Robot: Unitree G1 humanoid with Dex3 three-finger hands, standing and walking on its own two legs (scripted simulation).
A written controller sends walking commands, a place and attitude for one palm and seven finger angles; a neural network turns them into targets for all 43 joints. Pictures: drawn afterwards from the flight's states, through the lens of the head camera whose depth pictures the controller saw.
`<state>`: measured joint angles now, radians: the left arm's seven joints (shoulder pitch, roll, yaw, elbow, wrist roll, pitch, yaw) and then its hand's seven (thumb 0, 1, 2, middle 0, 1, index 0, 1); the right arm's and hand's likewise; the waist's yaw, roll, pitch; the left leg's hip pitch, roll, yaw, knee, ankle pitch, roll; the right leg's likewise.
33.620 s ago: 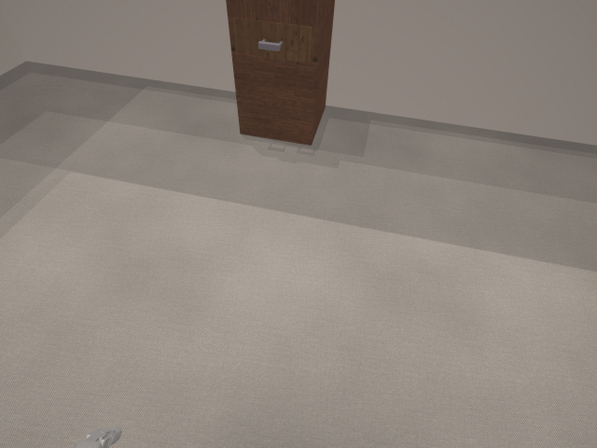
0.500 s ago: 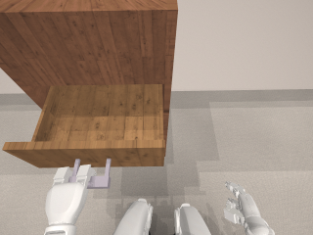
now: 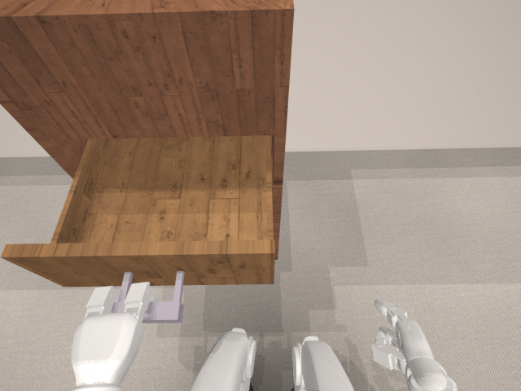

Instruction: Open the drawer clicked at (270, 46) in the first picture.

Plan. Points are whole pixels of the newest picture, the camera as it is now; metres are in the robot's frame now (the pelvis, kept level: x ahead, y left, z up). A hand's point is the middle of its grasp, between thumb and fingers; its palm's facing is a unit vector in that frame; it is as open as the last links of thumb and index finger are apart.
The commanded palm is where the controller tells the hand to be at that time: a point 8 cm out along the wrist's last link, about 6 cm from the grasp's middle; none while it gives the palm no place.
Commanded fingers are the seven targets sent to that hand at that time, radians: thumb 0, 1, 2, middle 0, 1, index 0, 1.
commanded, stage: pull the drawer open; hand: left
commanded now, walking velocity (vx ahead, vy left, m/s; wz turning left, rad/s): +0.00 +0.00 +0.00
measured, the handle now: (150, 295) +0.26 +0.21 -0.05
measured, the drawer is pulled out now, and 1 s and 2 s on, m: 0.21 0.24 0.25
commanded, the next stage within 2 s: open the thumb to release the handle in 1.38 s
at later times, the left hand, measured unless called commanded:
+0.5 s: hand (126, 358) +0.17 +0.22 -0.06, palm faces -0.12 -0.14 -0.98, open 6.4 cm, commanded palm +0.12 +0.22 -0.01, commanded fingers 0.00 0.90 0.90 -0.40 -1.35 -0.40 -1.35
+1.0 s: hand (123, 369) +0.15 +0.22 -0.06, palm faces -0.13 -0.14 -0.98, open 6.5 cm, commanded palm +0.11 +0.22 -0.01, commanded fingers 0.00 0.90 0.90 -0.40 -1.35 -0.40 -1.35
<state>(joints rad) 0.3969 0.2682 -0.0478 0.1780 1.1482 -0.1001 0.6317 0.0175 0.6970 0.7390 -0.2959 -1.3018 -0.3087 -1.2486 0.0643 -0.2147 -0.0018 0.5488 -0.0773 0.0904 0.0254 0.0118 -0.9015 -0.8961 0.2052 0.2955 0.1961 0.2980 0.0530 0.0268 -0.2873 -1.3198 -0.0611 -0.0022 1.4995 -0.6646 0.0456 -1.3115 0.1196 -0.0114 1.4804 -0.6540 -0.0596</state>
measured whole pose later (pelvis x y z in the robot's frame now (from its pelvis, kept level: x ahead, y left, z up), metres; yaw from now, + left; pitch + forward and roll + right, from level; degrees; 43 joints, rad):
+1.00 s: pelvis +0.00 +0.00 -0.01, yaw +0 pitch +28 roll -1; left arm 0.50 0.28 -0.01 0.11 1.15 -0.20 0.62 0.01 0.70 0.74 -0.29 -1.30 -0.29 -1.23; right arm 0.04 -0.21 0.00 0.54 -0.08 0.08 0.03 0.01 -0.90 -0.90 0.20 0.30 0.20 0.30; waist 0.08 0.03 -0.29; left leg -1.35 -0.06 0.00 1.54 -0.67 0.04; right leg -1.35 0.12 -0.02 1.52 -0.66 -0.07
